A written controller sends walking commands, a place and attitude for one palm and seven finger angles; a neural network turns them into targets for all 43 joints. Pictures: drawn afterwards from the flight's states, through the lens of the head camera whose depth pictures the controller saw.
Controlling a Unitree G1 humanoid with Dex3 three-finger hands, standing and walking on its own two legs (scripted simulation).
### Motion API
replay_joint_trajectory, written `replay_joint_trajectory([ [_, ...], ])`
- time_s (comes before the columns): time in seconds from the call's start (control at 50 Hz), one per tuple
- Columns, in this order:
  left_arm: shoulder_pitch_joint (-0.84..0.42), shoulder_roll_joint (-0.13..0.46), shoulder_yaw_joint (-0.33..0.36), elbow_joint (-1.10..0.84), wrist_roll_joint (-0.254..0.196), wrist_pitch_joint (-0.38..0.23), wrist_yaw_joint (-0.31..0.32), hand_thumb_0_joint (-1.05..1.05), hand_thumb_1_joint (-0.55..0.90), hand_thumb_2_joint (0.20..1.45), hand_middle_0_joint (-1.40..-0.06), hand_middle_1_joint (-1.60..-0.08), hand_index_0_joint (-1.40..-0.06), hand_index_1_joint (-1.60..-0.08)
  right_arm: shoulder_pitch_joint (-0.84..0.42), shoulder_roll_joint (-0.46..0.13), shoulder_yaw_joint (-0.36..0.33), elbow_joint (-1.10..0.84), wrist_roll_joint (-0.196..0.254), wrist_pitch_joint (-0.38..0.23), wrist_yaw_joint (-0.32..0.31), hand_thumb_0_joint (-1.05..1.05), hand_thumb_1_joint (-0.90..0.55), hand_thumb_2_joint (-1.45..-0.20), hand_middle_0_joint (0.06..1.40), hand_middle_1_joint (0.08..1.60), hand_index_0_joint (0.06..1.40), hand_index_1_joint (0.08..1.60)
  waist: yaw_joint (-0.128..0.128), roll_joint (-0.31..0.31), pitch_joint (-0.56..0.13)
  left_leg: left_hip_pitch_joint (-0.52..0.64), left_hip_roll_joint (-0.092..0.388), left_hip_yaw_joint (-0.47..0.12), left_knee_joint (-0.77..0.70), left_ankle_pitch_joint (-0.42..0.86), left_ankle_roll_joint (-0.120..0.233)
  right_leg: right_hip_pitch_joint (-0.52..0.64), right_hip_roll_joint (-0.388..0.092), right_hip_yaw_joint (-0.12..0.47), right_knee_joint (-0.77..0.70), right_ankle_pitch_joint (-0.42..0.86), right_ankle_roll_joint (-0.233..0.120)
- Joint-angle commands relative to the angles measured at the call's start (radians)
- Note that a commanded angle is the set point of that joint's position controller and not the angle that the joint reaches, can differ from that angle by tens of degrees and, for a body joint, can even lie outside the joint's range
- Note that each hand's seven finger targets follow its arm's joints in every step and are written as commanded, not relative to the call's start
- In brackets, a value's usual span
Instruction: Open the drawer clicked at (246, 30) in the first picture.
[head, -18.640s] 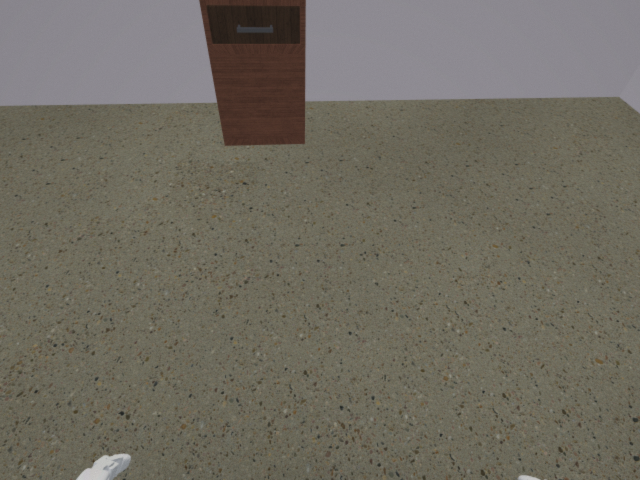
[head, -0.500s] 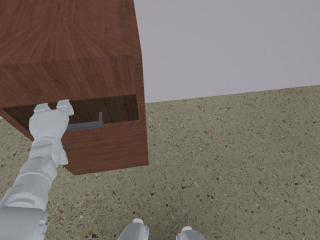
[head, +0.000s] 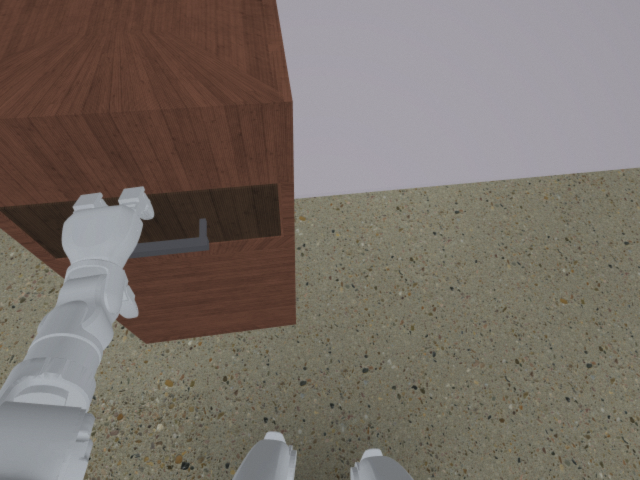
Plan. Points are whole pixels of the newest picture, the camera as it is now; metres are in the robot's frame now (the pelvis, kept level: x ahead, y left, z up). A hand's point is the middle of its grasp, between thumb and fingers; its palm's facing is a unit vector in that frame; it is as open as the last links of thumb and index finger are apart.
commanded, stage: move the hooked fingers above the handle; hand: left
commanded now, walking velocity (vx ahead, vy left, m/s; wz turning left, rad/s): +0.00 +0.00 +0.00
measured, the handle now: (158, 238) +0.46 +0.27 -0.09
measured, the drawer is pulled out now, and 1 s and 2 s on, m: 0.00 0.00 0.00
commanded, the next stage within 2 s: lower the fingers behind the handle in 1.20 s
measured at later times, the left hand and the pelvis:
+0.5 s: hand (134, 253) +0.41 +0.28 -0.04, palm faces -0.06 -0.07 -1.00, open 13.8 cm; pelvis -0.01 +0.00 +0.00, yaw -1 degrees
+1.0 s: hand (126, 253) +0.41 +0.29 -0.04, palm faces -0.06 -0.06 -1.00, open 13.7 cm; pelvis +0.00 +0.00 +0.00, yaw -1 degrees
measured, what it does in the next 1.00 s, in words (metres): stands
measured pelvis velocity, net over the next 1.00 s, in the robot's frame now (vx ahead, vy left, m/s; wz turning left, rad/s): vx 0.00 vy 0.00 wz -0.01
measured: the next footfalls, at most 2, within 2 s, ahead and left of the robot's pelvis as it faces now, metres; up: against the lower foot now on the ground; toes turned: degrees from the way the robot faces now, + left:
none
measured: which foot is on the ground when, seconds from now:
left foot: down 0.00-1.00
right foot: down 0.00-1.00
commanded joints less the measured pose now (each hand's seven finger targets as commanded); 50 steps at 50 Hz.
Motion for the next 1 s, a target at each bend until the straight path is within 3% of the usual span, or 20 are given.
replay_joint_trajectory([
  [0.0, -0.389, 0.176, 0.054, -0.18, 0.038, -0.079, 0.031, 0.0, -0.5, 0.3, -0.3, -1.2, -0.3, -1.2, 0.109, -0.174, -0.055, -0.06, -0.004, -0.015, -0.018, 0.0, -0.9, -0.9, 0.2, 0.3, 0.2, 0.3, -0.06, 0.109, -0.351, 0.477, 0.061, 0.002, -0.11, 0.386, -0.016, -0.053, 0.0, -0.064, -0.104, 0.235, -0.055],
  [0.04, -0.319, 0.29, 0.177, -0.163, 0.056, -0.077, 0.075, 0.0, -0.5, 0.3, -0.3, -1.2, -0.3, -1.2, 0.094, -0.184, -0.047, -0.065, -0.012, 0.001, -0.004, 0.0, -0.9, -0.9, 0.2, 0.3, 0.2, 0.3, 0.006, 0.168, -0.371, 0.453, 0.056, 0.009, -0.104, 0.431, -0.026, -0.041, 0.001, -0.065, -0.072, 0.248, -0.068],
  [0.08, -0.311, 0.284, 0.177, -0.135, 0.078, -0.045, 0.124, 0.0, -0.5, 0.3, -0.3, -1.2, -0.3, -1.2, 0.078, -0.179, -0.041, -0.086, -0.014, 0.012, 0.008, 0.0, -0.9, -0.9, 0.2, 0.3, 0.2, 0.3, -0.003, 0.121, -0.347, 0.389, 0.052, 0.021, -0.092, 0.409, -0.019, -0.02, 0.003, -0.064, -0.064, 0.259, -0.063],
  [0.12, -0.314, 0.268, 0.169, -0.164, 0.092, -0.034, 0.152, 0.0, -0.5, 0.3, -0.3, -1.2, -0.3, -1.2, 0.078, -0.178, -0.046, -0.102, -0.015, 0.009, 0.017, 0.0, -0.9, -0.9, 0.2, 0.3, 0.2, 0.3, 0.0, 0.124, -0.375, 0.387, 0.048, 0.029, -0.09, 0.406, -0.019, 0.003, 0.004, -0.064, -0.062, 0.27, -0.062],
  [0.16, -0.328, 0.28, 0.181, -0.183, 0.08, -0.019, 0.165, 0.0, -0.5, 0.3, -0.3, -1.2, -0.3, -1.2, 0.075, -0.184, -0.051, -0.11, -0.013, 0.01, 0.021, 0.0, -0.9, -0.9, 0.2, 0.3, 0.2, 0.3, -0.006, 0.106, -0.431, 0.418, 0.053, 0.019, -0.089, 0.422, -0.021, 0.015, 0.005, -0.063, -0.055, 0.28, -0.056],
  [0.24, -0.348, 0.217, 0.13, -0.214, 0.036, 0.0, 0.144, 0.0, -0.5, 0.3, -0.3, -1.2, -0.3, -1.2, 0.084, -0.184, -0.062, -0.105, -0.009, 0.002, 0.02, 0.0, -0.9, -0.9, 0.2, 0.3, 0.2, 0.3, -0.037, 0.09, -0.482, 0.488, 0.059, 0.012, -0.096, 0.439, -0.02, 0.032, 0.006, -0.066, -0.075, 0.289, -0.048],
  [0.26, -0.328, 0.211, 0.121, -0.182, 0.036, 0.009, 0.136, 0.0, -0.5, 0.3, -0.3, -1.2, -0.3, -1.2, 0.086, -0.185, -0.062, -0.098, -0.003, 0.003, 0.019, 0.0, -0.9, -0.9, 0.2, 0.3, 0.2, 0.3, -0.037, 0.082, -0.467, 0.488, 0.058, 0.013, -0.106, 0.419, -0.02, 0.027, 0.006, -0.066, -0.086, 0.274, -0.044],
  [0.28, -0.354, 0.187, 0.092, -0.171, 0.032, 0.013, 0.125, 0.0, -0.5, 0.3, -0.3, -1.2, -0.3, -1.2, 0.092, -0.186, -0.062, -0.092, -0.003, 0.001, 0.015, 0.0, -0.9, -0.9, 0.2, 0.3, 0.2, 0.3, -0.057, 0.065, -0.425, 0.471, 0.059, 0.014, -0.109, 0.385, -0.017, 0.019, 0.006, -0.066, -0.098, 0.256, -0.043],
  [0.32, -0.332, 0.197, 0.091, -0.143, 0.033, 0.019, 0.106, 0.0, -0.5, 0.3, -0.3, -1.2, -0.3, -1.2, 0.094, -0.187, -0.056, -0.089, 0.0, 0.001, 0.011, 0.0, -0.9, -0.9, 0.2, 0.3, 0.2, 0.3, -0.049, 0.047, -0.382, 0.44, 0.055, 0.02, -0.125, 0.346, -0.011, 0.034, 0.005, -0.064, -0.113, 0.242, -0.044],
  [0.4, -0.375, 0.201, 0.077, -0.132, 0.047, -0.002, 0.086, 0.0, -0.5, 0.3, -0.3, -1.2, -0.3, -1.2, 0.089, -0.181, -0.049, -0.085, 0.002, -0.002, 0.001, 0.0, -0.9, -0.9, 0.2, 0.3, 0.2, 0.3, -0.06, 0.053, -0.332, 0.417, 0.054, 0.017, -0.132, 0.302, -0.007, 0.004, 0.001, -0.059, -0.125, 0.212, -0.047],
  [0.46, -0.349, 0.276, 0.141, -0.119, 0.057, -0.027, 0.094, 0.0, -0.5, 0.3, -0.3, -1.2, -0.3, -1.2, 0.08, -0.184, -0.041, -0.087, -0.001, -0.001, 0.0, 0.0, -0.9, -0.9, 0.2, 0.3, 0.2, 0.3, -0.028, 0.092, -0.339, 0.386, 0.049, 0.024, -0.125, 0.293, -0.007, 0.007, 0.0, -0.052, -0.105, 0.205, -0.054],
  [0.52, -0.312, 0.304, 0.174, -0.096, 0.06, -0.033, 0.113, 0.0, -0.5, 0.3, -0.3, -1.2, -0.3, -1.2, 0.078, -0.183, -0.036, -0.094, -0.003, -0.001, 0.007, 0.0, -0.9, -0.9, 0.2, 0.3, 0.2, 0.3, -0.008, 0.096, -0.336, 0.338, 0.044, 0.038, -0.109, 0.296, -0.003, 0.024, 0.001, -0.049, -0.092, 0.217, -0.055],
  [0.56, -0.301, 0.339, 0.204, -0.108, 0.069, -0.027, 0.125, 0.0, -0.5, 0.3, -0.3, -1.2, -0.3, -1.2, 0.072, -0.186, -0.036, -0.105, -0.004, 0.006, 0.01, 0.0, -0.9, -0.9, 0.2, 0.3, 0.2, 0.3, 0.006, 0.112, -0.374, 0.347, 0.044, 0.035, -0.103, 0.332, -0.01, 0.028, 0.002, -0.052, -0.07, 0.239, -0.056],
  [0.58, -0.283, 0.304, 0.184, -0.095, 0.065, -0.018, 0.129, 0.0, -0.5, 0.3, -0.3, -1.2, -0.3, -1.2, 0.078, -0.186, -0.038, -0.108, -0.006, 0.005, 0.015, 0.0, -0.9, -0.9, 0.2, 0.3, 0.2, 0.3, 0.004, 0.11, -0.375, 0.35, 0.042, 0.04, -0.099, 0.343, -0.01, 0.031, 0.005, -0.054, -0.069, 0.248, -0.056],
  [0.68, -0.325, 0.307, 0.183, -0.123, 0.051, -0.002, 0.142, 0.0, -0.5, 0.3, -0.3, -1.2, -0.3, -1.2, 0.089, -0.193, -0.048, -0.104, -0.003, 0.005, 0.014, 0.0, -0.9, -0.9, 0.2, 0.3, 0.2, 0.3, -0.02, 0.049, -0.416, 0.355, 0.045, 0.036, -0.088, 0.35, -0.006, 0.051, 0.003, -0.052, -0.068, 0.27, -0.044],
  [0.76, -0.429, 0.233, 0.098, -0.181, 0.048, -0.024, 0.116, 0.0, -0.5, 0.3, -0.3, -1.2, -0.3, -1.2, 0.095, -0.188, -0.059, -0.085, 0.002, -0.012, 0.004, 0.0, -0.9, -0.9, 0.2, 0.3, 0.2, 0.3, -0.064, 0.095, -0.446, 0.442, 0.056, 0.019, -0.091, 0.358, -0.01, -0.006, 0.001, -0.053, -0.083, 0.25, -0.041],
  [0.8, -0.41, 0.201, 0.08, -0.194, 0.037, -0.033, 0.101, 0.0, -0.5, 0.3, -0.3, -1.2, -0.3, -1.2, 0.104, -0.183, -0.065, -0.076, 0.0, -0.016, 0.0, 0.0, -0.9, -0.9, 0.2, 0.3, 0.2, 0.3, -0.066, 0.1, -0.466, 0.481, 0.058, 0.017, -0.086, 0.391, -0.012, -0.01, 0.004, -0.055, -0.087, 0.265, -0.042],
  [0.9, -0.391, 0.202, 0.087, -0.135, 0.042, -0.025, 0.097, 0.0, -0.5, 0.3, -0.3, -1.2, -0.3, -1.2, 0.108, -0.18, -0.056, -0.064, -0.001, -0.013, -0.001, 0.0, -0.9, -0.9, 0.2, 0.3, 0.2, 0.3, -0.061, 0.084, -0.382, 0.444, 0.057, 0.013, -0.099, 0.373, -0.012, -0.029, 0.005, -0.062, -0.097, 0.246, -0.048],
  [0.96, -0.413, 0.211, 0.087, -0.152, 0.063, -0.028, 0.106, 0.0, -0.5, 0.3, -0.3, -1.2, -0.3, -1.2, 0.102, -0.179, -0.054, -0.068, -0.004, -0.011, 0.002, 0.0, -0.9, -0.9, 0.2, 0.3, 0.2, 0.3, -0.053, 0.136, -0.386, 0.464, 0.059, 0.011, -0.103, 0.391, -0.02, -0.045, 0.005, -0.065, -0.09, 0.245, -0.053],
  [0.98, -0.395, 0.182, 0.071, -0.142, 0.061, -0.023, 0.108, 0.0, -0.5, 0.3, -0.3, -1.2, -0.3, -1.2, 0.104, -0.176, -0.054, -0.071, -0.005, -0.011, 0.004, 0.0, -0.9, -0.9, 0.2, 0.3, 0.2, 0.3, -0.054, 0.133, -0.378, 0.467, 0.058, 0.011, -0.104, 0.392, -0.021, -0.04, 0.007, -0.068, -0.092, 0.242, -0.055],
])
